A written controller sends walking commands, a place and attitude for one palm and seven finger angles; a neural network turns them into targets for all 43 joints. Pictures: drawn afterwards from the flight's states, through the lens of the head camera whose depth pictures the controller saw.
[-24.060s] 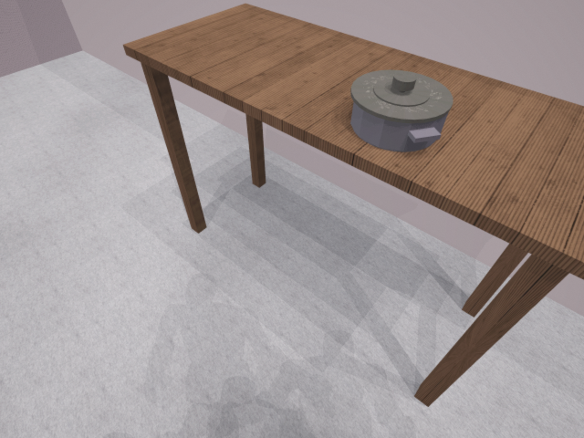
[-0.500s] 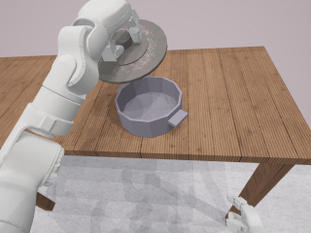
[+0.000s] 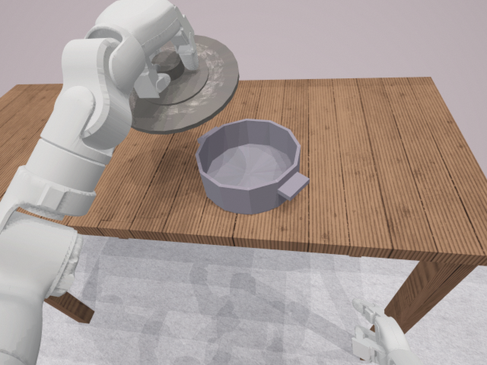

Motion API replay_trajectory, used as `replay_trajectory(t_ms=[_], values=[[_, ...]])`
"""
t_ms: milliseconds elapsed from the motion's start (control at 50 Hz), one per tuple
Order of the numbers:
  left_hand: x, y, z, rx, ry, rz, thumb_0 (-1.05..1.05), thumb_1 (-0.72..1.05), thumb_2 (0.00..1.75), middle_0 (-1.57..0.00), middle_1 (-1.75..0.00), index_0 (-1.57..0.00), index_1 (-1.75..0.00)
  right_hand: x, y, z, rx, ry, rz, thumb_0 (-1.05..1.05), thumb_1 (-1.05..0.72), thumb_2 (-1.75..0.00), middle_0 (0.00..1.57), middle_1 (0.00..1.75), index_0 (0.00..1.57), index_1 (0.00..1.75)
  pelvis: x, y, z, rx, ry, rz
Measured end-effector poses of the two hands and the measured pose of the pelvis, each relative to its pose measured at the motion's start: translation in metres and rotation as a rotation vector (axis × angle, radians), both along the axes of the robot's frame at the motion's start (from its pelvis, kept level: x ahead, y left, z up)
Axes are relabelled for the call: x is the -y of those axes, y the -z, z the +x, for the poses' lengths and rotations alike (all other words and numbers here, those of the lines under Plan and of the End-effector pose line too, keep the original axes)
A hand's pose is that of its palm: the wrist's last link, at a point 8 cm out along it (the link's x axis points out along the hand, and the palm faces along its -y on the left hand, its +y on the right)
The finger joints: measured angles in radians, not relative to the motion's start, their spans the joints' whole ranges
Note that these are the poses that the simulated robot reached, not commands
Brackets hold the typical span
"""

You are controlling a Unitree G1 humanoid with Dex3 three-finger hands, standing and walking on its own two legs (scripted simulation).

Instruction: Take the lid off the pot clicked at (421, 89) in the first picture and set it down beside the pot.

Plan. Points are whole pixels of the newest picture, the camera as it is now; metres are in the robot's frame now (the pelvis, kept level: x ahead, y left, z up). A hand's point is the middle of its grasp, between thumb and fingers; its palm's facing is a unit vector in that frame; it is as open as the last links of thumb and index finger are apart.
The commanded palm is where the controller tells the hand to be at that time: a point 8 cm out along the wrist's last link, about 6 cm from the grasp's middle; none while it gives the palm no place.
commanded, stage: move the lid sideways beside the pot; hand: left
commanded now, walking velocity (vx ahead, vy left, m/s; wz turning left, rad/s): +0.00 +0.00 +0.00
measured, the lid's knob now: (168, 65) +0.46 +0.13 +0.28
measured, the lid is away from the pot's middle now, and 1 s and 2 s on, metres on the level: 0.10 0.23 0.24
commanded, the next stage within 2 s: lower the lid onto the table in 1.24 s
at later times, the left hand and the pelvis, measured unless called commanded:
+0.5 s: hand (107, 75) +0.42 +0.20 +0.30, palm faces -0.04 -0.01 -1.00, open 6.7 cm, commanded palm +0.38 +0.20 +0.37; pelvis -0.01 +0.00 +0.00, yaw +0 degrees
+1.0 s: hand (79, 73) +0.43 +0.24 +0.30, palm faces -0.07 +0.00 -1.00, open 6.7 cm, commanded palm +0.39 +0.25 +0.37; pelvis +0.00 +0.01 +0.00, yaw +0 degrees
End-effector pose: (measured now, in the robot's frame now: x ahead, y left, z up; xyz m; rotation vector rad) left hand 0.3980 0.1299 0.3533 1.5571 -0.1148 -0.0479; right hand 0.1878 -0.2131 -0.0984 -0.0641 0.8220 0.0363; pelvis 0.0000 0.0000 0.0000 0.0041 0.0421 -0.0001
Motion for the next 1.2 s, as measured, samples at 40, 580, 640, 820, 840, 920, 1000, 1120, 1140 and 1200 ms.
replay_trajectory(t_ms=[40, 580, 640, 820, 840, 920, 1000, 1120, 1140, 1200], values=[[-0.005, 0.000, 0.001, -0.005, -0.020, 0.000, 0.03, 0.07, 1.24, -0.92, -0.44, -1.01, -0.47, 0.002, 0.001, -0.003, -0.008, 0.006, -0.006, 0.01, -0.91, -0.90, 0.19, 0.30, 0.19, 0.30, 0.000, 0.000, -0.001, 0.002, 0.003, 0.001], [-0.075, 0.004, 0.000, -0.103, -0.196, 0.018, 0.03, 0.08, 1.23, -0.91, -0.44, -1.01, -0.47, 0.027, 0.003, -0.032, -0.057, 0.063, -0.085, 0.01, -0.91, -0.90, 0.19, 0.30, 0.19, 0.30, 0.003, -0.001, -0.008, 0.014, -0.008, -0.003], [-0.079, 0.004, 0.000, -0.105, -0.198, 0.030, 0.03, 0.08, 1.23, -0.92, -0.44, -1.01, -0.47, 0.025, 0.003, -0.031, -0.055, 0.059, -0.090, 0.01, -0.91, -0.90, 0.19, 0.30, 0.19, 0.30, 0.002, -0.001, -0.008, 0.014, -0.010, -0.004], [-0.092, 0.001, 0.006, -0.107, -0.213, 0.036, 0.03, 0.08, 1.23, -0.91, -0.44, -1.01, -0.47, 0.021, 0.005, -0.035, -0.074, 0.063, -0.089, 0.01, -0.91, -0.90, 0.20, 0.30, 0.19, 0.30, -0.002, -0.001, -0.005, 0.007, -0.012, -0.008], [-0.093, 0.000, 0.006, -0.106, -0.214, 0.030, 0.03, 0.08, 1.23, -0.91, -0.44, -1.01, -0.47, 0.021, 0.005, -0.036, -0.081, 0.062, -0.089, 0.01, -0.91, -0.90, 0.20, 0.30, 0.19, 0.30, -0.002, -0.001, -0.004, 0.006, -0.012, -0.009], [-0.102, -0.001, 0.010, -0.113, -0.235, 0.018, 0.03, 0.08, 1.23, -0.91, -0.44, -1.01, -0.47, 0.020, 0.007, -0.039, -0.104, 0.068, -0.087, 0.01, -0.91, -0.90, 0.20, 0.30, 0.19, 0.30, -0.004, -0.002, -0.003, 0.000, -0.009, -0.010], [-0.109, 0.001, 0.012, -0.116, -0.248, 0.023, 0.03, 0.08, 1.23, -0.91, -0.44, -1.01, -0.47, 0.020, 0.008, -0.041, -0.117, 0.072, -0.090, 0.01, -0.91, -0.90, 0.20, 0.30, 0.19, 0.30, -0.006, -0.002, -0.001, -0.005, -0.007, -0.012], [-0.122, 0.002, 0.013, -0.121, -0.266, 0.021, 0.03, 0.08, 1.23, -0.91, -0.44, -1.01, -0.47, 0.021, 0.007, -0.043, -0.130, 0.078, -0.105, 0.01, -0.91, -0.90, 0.20, 0.30, 0.19, 0.30, -0.008, -0.002, 0.001, -0.008, -0.007, -0.014], [-0.125, 0.002, 0.013, -0.123, -0.273, 0.021, 0.03, 0.08, 1.23, -0.91, -0.44, -1.01, -0.47, 0.021, 0.007, -0.043, -0.133, 0.078, -0.107, 0.01, -0.91, -0.90, 0.20, 0.30, 0.19, 0.30, -0.008, -0.002, 0.001, -0.008, -0.009, -0.015], [-0.129, 0.003, 0.013, -0.128, -0.282, 0.029, 0.03, 0.08, 1.23, -0.91, -0.44, -1.01, -0.47, 0.021, 0.007, -0.042, -0.140, 0.074, -0.111, 0.01, -0.91, -0.90, 0.20, 0.30, 0.19, 0.30, -0.009, -0.002, 0.001, -0.009, -0.016, -0.016]])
